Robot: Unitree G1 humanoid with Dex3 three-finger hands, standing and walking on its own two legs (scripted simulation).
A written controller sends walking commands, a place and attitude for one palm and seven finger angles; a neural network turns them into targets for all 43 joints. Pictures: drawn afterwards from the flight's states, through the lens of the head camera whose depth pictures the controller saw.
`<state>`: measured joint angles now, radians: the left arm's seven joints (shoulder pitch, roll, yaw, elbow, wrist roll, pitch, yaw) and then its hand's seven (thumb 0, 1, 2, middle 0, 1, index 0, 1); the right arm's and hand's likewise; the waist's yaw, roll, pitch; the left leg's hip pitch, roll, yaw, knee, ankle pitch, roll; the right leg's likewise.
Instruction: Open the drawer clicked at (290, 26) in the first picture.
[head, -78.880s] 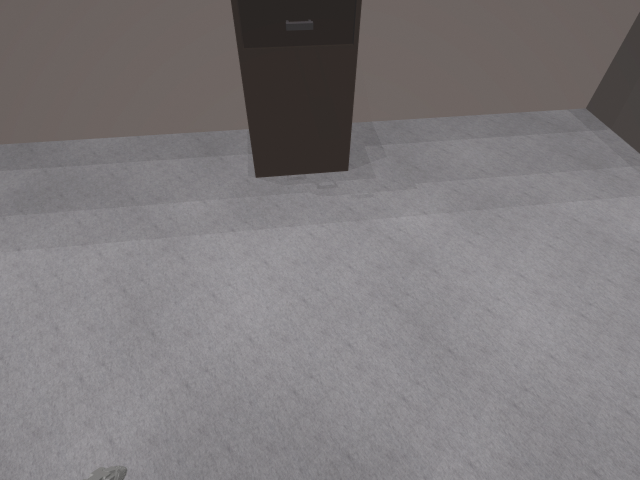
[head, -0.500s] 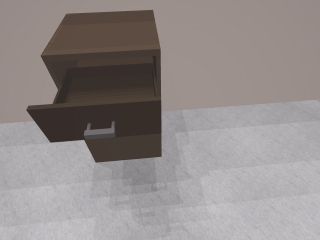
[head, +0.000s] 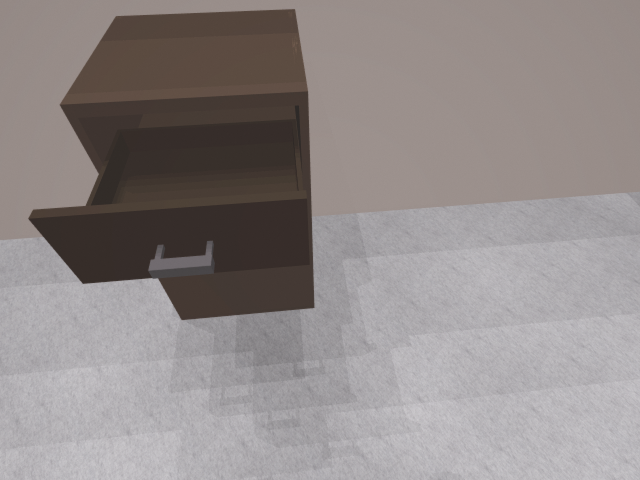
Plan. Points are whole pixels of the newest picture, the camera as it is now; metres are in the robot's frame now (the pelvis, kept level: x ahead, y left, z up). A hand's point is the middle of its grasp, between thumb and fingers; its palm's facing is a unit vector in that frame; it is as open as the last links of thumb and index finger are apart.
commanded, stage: look to check the result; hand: left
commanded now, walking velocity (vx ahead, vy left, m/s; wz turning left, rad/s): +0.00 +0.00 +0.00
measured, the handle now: (184, 257) +0.46 +0.26 -0.05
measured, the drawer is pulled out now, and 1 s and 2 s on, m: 0.27 0.27 0.27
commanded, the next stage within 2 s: stand and wait in 0.34 s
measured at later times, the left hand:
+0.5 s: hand out of the picture +0.02 +0.16 -0.17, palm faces +0.05 -0.98 -0.20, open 7.4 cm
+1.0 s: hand out of the picture +0.02 +0.15 -0.17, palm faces +0.05 -0.98 -0.21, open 7.4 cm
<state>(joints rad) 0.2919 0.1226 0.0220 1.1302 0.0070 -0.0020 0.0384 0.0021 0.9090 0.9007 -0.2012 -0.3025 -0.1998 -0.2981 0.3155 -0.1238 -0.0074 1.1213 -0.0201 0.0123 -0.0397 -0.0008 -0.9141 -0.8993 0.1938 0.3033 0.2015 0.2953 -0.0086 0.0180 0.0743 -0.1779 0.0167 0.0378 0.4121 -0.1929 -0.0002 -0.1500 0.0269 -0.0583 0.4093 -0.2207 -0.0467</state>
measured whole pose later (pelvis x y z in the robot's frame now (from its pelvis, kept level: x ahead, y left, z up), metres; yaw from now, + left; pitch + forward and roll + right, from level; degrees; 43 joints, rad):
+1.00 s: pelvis +0.02 -0.02 +0.00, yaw +0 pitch -2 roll +0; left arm 0.27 0.13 0.02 1.13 0.00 -0.01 0.04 0.00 0.91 0.90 -0.20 -0.30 -0.20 -0.30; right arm 0.28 -0.14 0.00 1.13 -0.02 0.01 -0.04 0.00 -0.91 -0.90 0.19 0.30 0.20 0.30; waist -0.01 0.02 0.07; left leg -0.13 0.04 0.03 0.38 -0.21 -0.03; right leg -0.10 0.05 -0.07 0.37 -0.24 -0.07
